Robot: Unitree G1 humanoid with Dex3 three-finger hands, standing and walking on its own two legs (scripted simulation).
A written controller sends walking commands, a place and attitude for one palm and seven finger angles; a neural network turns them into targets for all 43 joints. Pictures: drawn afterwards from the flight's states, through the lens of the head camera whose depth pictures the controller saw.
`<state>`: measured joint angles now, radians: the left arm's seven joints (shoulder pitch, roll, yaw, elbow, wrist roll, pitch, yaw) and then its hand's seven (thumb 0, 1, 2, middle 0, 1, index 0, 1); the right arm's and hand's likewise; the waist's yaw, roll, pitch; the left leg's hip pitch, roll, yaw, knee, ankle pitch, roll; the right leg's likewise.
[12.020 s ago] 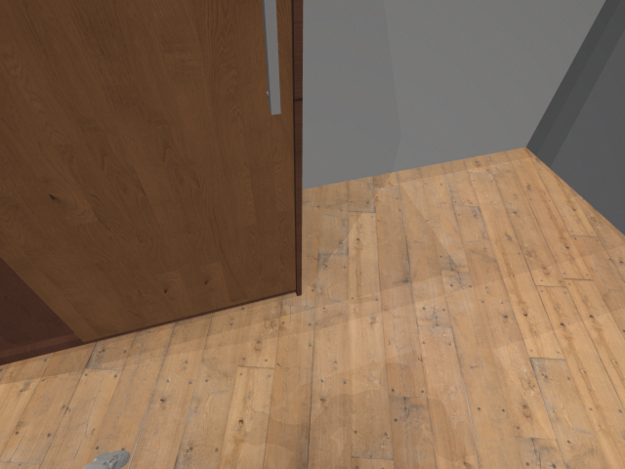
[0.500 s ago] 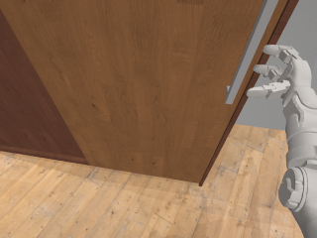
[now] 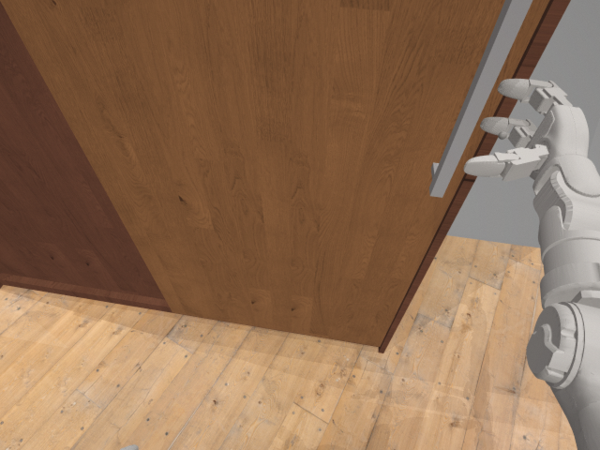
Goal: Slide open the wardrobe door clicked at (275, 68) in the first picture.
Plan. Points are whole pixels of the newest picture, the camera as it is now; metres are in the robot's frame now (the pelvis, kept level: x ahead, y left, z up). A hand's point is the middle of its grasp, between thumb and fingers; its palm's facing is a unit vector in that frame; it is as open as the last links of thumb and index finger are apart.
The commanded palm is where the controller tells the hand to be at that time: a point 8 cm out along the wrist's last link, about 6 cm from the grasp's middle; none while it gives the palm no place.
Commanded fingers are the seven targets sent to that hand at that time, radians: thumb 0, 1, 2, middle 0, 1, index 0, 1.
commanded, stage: feel for the door with the fingertips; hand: right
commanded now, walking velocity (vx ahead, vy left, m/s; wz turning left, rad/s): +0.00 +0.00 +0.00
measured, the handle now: (470, 98) +0.54 -0.15 +0.22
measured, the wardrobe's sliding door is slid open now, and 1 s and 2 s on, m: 0.00 0.00 0.00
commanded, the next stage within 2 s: slide the fingers in behind the handle in 0.20 s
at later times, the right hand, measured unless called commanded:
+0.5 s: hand (486, 126) +0.50 -0.17 +0.20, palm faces +0.05 +1.00 +0.01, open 13.6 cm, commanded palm +0.47 -0.22 +0.20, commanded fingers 0.00 0.50 -0.30 0.30 1.20 0.30 1.20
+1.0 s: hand (474, 129) +0.49 -0.15 +0.20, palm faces +0.04 +1.00 +0.01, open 14.0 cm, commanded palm +0.46 -0.20 +0.20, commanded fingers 0.00 0.50 -0.30 0.30 1.20 0.30 1.20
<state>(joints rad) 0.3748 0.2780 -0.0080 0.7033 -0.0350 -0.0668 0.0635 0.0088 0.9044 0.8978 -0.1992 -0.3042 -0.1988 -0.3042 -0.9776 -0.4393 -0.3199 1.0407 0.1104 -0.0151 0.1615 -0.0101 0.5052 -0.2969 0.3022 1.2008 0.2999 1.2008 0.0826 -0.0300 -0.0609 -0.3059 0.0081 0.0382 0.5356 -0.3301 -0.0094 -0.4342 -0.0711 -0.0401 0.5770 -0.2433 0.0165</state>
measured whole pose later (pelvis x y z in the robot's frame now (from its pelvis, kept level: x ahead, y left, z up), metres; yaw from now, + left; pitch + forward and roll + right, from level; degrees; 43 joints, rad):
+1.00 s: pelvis +0.00 +0.00 +0.00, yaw +0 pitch +7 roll +1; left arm 0.37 0.27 -0.01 0.71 -0.03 -0.08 0.04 0.01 0.90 0.90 -0.20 -0.30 -0.20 -0.30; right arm -0.99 -0.36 -0.29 1.01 0.10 -0.03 0.09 -0.01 0.51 -0.30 0.30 1.20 0.30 1.20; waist 0.09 -0.03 -0.07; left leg -0.33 0.01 0.03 0.55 -0.33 -0.01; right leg -0.46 -0.07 -0.05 0.59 -0.25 0.01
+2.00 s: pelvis +0.00 +0.00 +0.00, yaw +1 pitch +7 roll +1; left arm 0.40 0.26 0.00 0.74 -0.02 -0.07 0.03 0.01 0.91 0.90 -0.20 -0.30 -0.20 -0.30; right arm -1.03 -0.32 -0.29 1.07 0.08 -0.06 0.02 -0.01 0.50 -0.30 0.30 1.20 0.30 1.20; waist 0.10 -0.03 -0.06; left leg -0.34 0.01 0.03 0.55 -0.33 -0.01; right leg -0.45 -0.07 -0.05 0.57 -0.23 0.02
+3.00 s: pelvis +0.01 +0.00 +0.00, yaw +0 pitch +7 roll +1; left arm 0.37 0.26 0.00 0.73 -0.02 -0.04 0.04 0.01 0.91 0.90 -0.20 -0.30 -0.20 -0.30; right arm -0.99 -0.30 -0.27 1.00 0.09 -0.02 0.02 0.02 -0.79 -0.85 0.44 1.39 0.44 1.39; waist 0.09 -0.04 -0.07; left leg -0.31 0.01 0.03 0.53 -0.33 -0.01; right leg -0.43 -0.07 -0.05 0.56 -0.25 0.02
